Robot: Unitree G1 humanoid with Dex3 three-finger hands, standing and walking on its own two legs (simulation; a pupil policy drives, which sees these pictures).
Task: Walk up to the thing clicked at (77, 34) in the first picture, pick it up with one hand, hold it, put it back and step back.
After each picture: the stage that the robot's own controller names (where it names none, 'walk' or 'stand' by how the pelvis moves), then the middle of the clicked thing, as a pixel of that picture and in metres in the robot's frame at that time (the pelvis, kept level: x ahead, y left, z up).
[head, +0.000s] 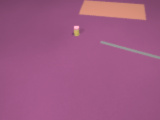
stand; (76, 30) +1.66 +0.11 -0.72
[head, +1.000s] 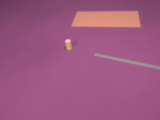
walk; (68, 44) +1.51 +0.31 -0.71
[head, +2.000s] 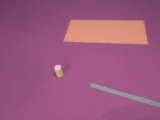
walk; (58, 71) +0.97 +0.37 -0.72
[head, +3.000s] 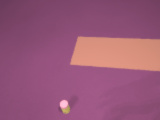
walk; (65, 106) +0.60 +0.26 -0.72
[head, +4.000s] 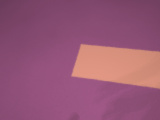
stand; out of the picture +0.42 +0.22 -0.71
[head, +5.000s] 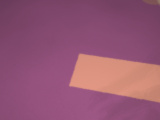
stand; out of the picture +0.38 +0.18 -0.72
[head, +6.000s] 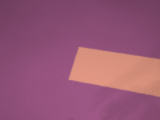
stand; out of the picture +0.38 +0.19 -0.72
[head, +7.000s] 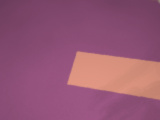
stand; out of the picture +0.37 +0.20 -0.72
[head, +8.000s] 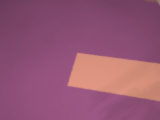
stand; out of the picture +0.36 +0.20 -0.73
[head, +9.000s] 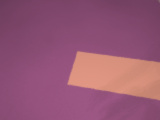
stand; out of the picture +0.36 +0.20 -0.73
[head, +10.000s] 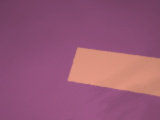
go down; out of the picture +0.37 +0.19 -0.72
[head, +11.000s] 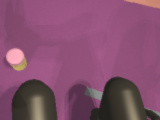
go down; (17, 60) +0.45 +0.25 -0.29
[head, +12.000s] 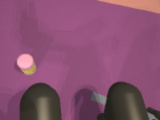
close in; (27, 64) +0.44 +0.25 -0.31
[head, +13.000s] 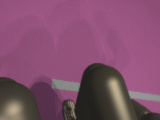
close in; out of the picture +0.42 +0.29 -0.22
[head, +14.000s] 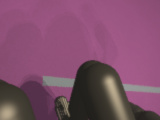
close; out of the picture +0.41 +0.31 -0.22
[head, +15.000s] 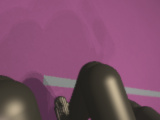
lift; out of the picture +0.40 +0.29 -0.23
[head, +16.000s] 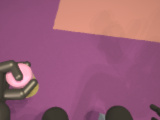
lift; (24, 81) +0.34 +0.20 -0.01
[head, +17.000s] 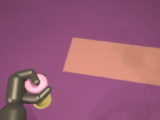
hold; (39, 92) +0.33 +0.17 +0.00
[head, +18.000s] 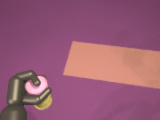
hold; (39, 93) +0.33 +0.17 -0.01
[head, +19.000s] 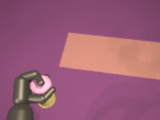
crouch; (43, 92) +0.34 +0.15 -0.04
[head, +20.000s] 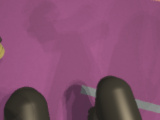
lower; out of the picture +0.47 +0.26 -0.10
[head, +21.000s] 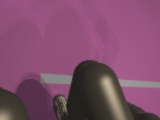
lower; out of the picture +0.42 +0.32 -0.22
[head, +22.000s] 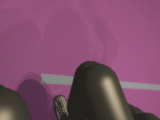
lower; out of the picture +0.42 +0.32 -0.22
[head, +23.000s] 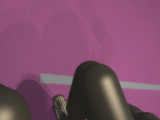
lower; out of the picture +0.42 +0.32 -0.22
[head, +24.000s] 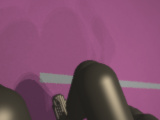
lower; out of the picture +0.42 +0.32 -0.23
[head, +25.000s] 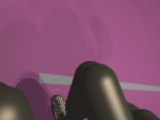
open; out of the picture +0.42 +0.30 -0.23
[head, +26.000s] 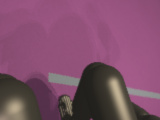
stand; out of the picture +0.41 +0.29 -0.23
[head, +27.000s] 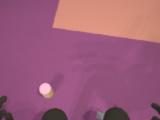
walk; (46, 90) +0.42 +0.22 -0.51
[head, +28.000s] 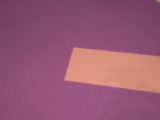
stand; out of the picture +0.39 +0.20 -0.67
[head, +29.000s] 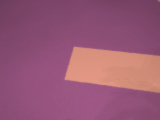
stand; out of the picture +0.38 +0.20 -0.67
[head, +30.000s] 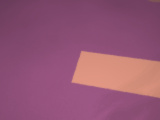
stand; out of the picture +0.40 +0.19 -0.72
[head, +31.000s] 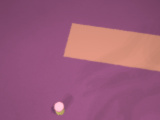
walk; (59, 108) +0.44 +0.15 -0.71
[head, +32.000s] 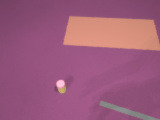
walk; (61, 86) +0.66 +0.21 -0.69
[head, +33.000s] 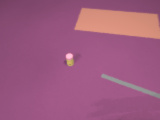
stand; (69, 59) +1.01 +0.18 -0.70
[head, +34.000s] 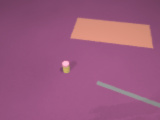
stand; (66, 67) +1.02 +0.19 -0.71
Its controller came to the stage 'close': yes
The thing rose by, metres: 0.70
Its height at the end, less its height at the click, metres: +0.00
